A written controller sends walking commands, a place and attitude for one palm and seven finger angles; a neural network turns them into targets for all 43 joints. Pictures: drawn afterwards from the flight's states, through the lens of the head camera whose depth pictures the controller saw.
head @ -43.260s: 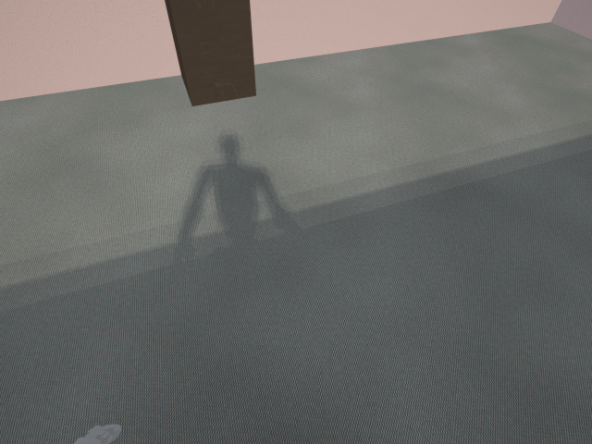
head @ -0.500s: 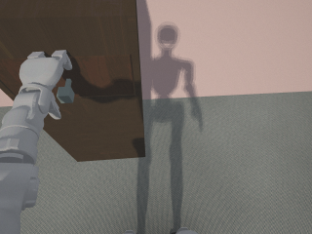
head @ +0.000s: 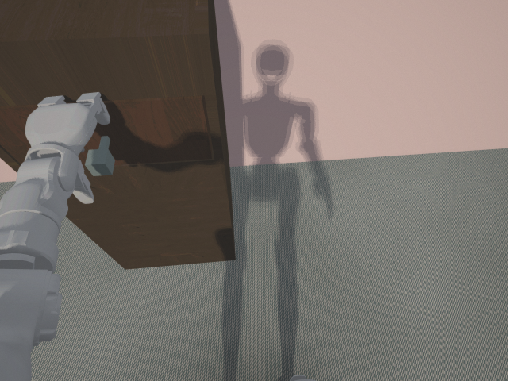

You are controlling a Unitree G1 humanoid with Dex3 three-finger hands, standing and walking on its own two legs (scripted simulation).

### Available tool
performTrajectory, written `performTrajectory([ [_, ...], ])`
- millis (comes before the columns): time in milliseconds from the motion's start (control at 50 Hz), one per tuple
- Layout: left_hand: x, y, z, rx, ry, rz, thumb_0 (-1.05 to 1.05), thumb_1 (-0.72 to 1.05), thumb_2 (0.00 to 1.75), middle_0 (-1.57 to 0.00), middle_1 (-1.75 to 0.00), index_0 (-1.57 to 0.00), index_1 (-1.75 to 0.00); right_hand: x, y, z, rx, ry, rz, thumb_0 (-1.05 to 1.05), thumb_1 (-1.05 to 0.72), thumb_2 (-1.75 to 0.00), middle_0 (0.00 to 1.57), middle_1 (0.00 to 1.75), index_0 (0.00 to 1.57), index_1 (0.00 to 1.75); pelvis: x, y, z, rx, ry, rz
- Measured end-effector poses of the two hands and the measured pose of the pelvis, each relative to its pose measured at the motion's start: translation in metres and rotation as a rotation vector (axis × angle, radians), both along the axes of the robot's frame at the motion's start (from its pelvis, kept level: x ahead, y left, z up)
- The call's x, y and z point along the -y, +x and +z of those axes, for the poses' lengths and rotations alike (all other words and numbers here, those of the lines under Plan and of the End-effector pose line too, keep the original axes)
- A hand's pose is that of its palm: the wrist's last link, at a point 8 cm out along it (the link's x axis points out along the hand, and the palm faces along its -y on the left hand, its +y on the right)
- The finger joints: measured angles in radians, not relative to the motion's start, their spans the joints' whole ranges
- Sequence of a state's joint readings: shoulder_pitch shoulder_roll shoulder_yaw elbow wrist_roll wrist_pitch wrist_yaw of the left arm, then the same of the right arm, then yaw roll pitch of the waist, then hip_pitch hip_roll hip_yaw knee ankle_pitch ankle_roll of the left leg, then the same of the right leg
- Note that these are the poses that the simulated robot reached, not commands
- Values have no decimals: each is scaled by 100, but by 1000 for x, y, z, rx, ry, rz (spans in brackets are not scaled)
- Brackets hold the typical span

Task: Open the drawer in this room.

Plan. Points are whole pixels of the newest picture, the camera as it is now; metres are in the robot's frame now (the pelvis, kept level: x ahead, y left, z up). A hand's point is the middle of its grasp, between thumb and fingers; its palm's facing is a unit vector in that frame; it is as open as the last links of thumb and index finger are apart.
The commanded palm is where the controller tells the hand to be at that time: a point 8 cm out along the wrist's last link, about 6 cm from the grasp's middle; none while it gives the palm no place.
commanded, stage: move the hooked fingers above the handle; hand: left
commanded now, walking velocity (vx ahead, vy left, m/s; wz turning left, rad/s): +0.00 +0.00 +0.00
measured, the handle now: (102, 154) +0.51 +0.27 +0.01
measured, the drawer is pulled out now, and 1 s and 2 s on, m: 0.00 0.00 0.00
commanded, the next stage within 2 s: lower the fingers behind the handle in 0.56 s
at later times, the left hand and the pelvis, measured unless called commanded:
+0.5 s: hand (80, 149) +0.47 +0.27 +0.07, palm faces -0.04 -0.02 -1.00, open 13.7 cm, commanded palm +0.46 +0.27 +0.12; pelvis +0.00 +0.00 +0.00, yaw +1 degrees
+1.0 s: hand (78, 169) +0.45 +0.28 +0.04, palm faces -0.06 -0.03 -1.00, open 13.8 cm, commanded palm +0.44 +0.28 +0.10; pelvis +0.00 +0.00 +0.00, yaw +1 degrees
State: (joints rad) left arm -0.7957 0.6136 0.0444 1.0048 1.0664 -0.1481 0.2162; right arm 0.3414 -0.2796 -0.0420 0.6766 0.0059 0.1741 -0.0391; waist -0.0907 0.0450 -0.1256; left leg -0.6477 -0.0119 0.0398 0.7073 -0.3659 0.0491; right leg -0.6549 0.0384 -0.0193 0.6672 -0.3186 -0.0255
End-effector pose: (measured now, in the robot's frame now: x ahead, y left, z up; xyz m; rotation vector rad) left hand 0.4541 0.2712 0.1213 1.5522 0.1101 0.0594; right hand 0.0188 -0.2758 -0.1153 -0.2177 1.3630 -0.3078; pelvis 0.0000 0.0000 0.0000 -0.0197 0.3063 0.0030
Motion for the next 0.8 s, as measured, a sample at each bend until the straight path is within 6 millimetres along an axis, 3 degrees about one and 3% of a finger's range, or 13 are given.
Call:
performTrajectory([
  [140,-16,-11,-3,-57,18,48,0,-49,30,-33,-120,-33,-121,-6,8,1,24,14,1,0,-91,-90,20,30,20,30,2,0,3,12,1,3],
  [360,-2,-7,0,-19,-1,-37,0,-49,30,-32,-120,-32,-120,-4,18,3,42,-8,33,0,-91,-90,20,30,20,30,-1,-2,1,16,-4,26],
  [520,-3,1,0,-7,-2,-8,0,-49,30,-32,-120,-34,-122,-8,7,0,18,2,16,0,-91,-90,20,30,20,30,-4,0,0,0,-4,10],
  [800,-4,-8,-5,-36,-12,-24,0,-49,30,-32,-120,-33,-120,-13,-2,0,-4,16,-3,0,-91,-90,20,30,20,30,-5,1,2,15,-5,6],
])
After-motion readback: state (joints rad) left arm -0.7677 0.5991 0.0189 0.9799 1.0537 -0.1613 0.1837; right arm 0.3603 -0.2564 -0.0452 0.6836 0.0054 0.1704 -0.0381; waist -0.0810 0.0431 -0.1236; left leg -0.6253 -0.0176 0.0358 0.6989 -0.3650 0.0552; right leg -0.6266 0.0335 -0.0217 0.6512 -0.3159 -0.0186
